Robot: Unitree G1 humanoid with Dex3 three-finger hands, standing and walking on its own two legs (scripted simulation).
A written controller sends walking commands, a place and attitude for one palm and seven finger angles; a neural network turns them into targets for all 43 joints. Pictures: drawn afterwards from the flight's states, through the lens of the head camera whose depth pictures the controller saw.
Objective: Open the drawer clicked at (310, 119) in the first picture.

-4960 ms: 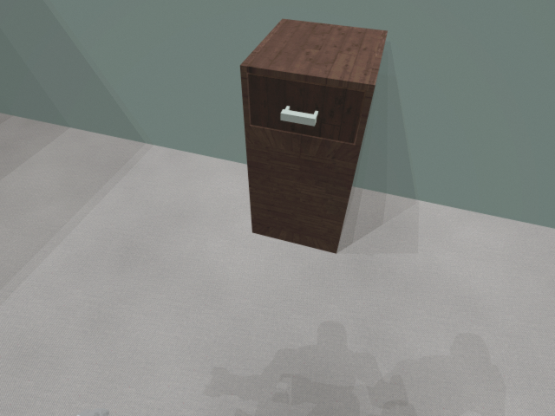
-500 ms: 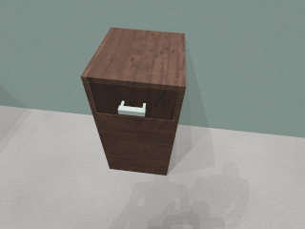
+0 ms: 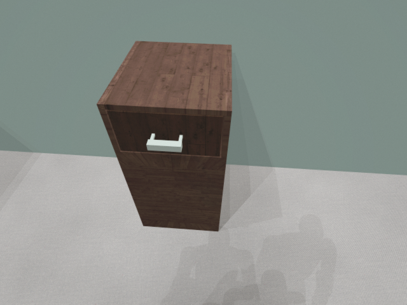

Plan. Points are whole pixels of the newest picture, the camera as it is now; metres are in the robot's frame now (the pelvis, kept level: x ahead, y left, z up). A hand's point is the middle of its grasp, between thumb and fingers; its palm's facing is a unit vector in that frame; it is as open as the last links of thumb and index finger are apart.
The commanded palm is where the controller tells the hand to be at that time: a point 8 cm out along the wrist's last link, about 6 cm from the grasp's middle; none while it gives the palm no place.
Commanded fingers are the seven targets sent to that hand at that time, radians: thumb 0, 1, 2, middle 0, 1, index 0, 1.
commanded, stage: come to a stop and stand still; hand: left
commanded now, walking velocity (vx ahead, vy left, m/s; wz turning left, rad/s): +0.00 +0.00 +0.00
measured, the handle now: (165, 141) +0.61 +0.15 -0.08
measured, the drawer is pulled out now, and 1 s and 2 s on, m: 0.00 0.00 0.00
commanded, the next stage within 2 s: look again from close up in 0.80 s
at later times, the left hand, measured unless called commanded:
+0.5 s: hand out of the picture +0.00 +0.13 -0.17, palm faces +0.06 -0.99 -0.16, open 7.4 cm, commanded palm none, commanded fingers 0.00 0.90 0.90 -0.20 -0.30 -0.20 -0.30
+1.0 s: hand out of the picture +0.02 +0.14 -0.18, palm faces +0.02 -0.98 -0.19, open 7.4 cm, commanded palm none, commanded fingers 0.00 0.90 0.90 -0.20 -0.30 -0.20 -0.30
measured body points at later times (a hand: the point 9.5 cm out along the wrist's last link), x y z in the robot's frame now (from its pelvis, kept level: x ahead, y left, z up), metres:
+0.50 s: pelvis +0.02 -0.01 +0.00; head +0.03 -0.02 +0.45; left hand -0.01 +0.19 -0.16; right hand +0.01 -0.22 -0.17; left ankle +0.04 +0.11 -0.74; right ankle -0.02 -0.10 -0.74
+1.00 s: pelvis +0.04 -0.02 +0.00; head +0.06 -0.03 +0.44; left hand +0.02 +0.19 -0.16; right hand +0.04 -0.24 -0.17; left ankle +0.03 +0.11 -0.73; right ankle -0.02 -0.10 -0.74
